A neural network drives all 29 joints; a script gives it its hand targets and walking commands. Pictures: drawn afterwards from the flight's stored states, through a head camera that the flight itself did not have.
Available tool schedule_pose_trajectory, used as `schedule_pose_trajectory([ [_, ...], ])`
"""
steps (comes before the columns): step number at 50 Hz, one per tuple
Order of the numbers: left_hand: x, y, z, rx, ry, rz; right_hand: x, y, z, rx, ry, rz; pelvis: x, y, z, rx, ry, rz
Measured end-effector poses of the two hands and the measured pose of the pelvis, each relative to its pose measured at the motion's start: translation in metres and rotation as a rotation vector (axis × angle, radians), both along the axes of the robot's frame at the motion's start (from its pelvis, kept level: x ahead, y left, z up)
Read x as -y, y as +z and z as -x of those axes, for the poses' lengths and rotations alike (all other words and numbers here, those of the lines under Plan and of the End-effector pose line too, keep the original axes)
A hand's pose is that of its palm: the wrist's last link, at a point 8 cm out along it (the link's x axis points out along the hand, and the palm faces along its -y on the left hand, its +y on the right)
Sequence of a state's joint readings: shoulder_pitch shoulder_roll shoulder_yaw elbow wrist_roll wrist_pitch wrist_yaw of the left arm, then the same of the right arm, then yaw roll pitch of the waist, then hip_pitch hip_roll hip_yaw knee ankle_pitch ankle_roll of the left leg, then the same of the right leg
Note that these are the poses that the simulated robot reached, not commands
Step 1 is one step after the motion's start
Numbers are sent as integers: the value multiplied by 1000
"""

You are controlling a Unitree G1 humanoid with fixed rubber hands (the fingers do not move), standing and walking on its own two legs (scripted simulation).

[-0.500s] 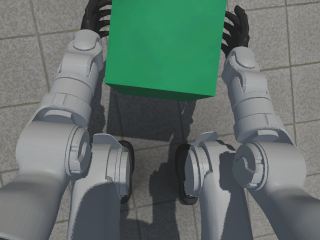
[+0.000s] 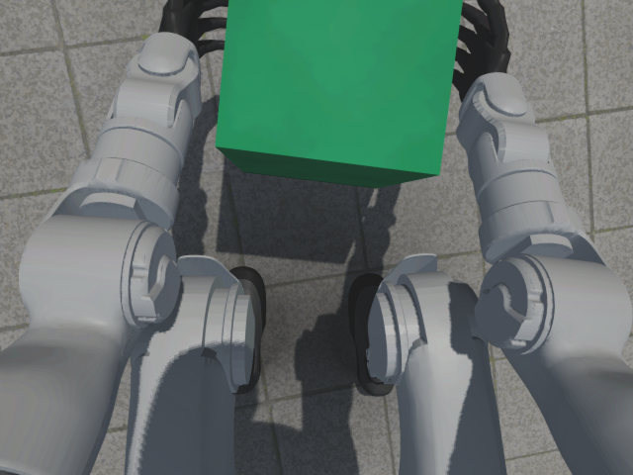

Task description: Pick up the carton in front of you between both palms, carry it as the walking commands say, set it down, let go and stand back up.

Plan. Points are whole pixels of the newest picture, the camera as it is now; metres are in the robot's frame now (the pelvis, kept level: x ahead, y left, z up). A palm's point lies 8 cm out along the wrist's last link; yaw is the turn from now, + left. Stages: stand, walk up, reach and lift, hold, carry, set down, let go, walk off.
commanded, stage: set down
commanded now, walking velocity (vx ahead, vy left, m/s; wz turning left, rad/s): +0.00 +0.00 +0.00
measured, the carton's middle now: (327, 91) +0.51 +0.00 -0.23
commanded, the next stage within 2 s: let go in 1.54 s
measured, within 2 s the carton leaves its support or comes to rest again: neither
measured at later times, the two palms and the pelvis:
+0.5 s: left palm (132, 57) +0.52 +0.21 -0.18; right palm (492, 101) +0.50 -0.18 -0.17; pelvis +0.00 +0.00 +0.00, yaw +0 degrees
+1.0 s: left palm out of the picture +0.54 +0.20 -0.01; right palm (616, 38) +0.51 -0.18 -0.01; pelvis +0.02 +0.00 +0.10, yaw +1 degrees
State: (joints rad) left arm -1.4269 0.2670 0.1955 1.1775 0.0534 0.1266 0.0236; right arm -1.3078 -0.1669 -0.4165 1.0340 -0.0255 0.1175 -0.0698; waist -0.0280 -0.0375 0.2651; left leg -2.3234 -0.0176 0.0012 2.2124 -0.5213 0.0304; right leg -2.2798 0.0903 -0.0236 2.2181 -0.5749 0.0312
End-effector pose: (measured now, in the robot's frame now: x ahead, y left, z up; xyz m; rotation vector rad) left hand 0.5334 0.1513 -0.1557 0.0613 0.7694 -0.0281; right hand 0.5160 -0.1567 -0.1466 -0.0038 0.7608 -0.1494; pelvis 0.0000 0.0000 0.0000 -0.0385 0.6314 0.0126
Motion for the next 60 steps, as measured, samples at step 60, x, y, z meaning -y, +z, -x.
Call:
schedule_pose_trajectory([
  [60,-57,201,-2,134,66,-54,30,197,12,128,-39,49,1,156,-23,-166,16,3],
])
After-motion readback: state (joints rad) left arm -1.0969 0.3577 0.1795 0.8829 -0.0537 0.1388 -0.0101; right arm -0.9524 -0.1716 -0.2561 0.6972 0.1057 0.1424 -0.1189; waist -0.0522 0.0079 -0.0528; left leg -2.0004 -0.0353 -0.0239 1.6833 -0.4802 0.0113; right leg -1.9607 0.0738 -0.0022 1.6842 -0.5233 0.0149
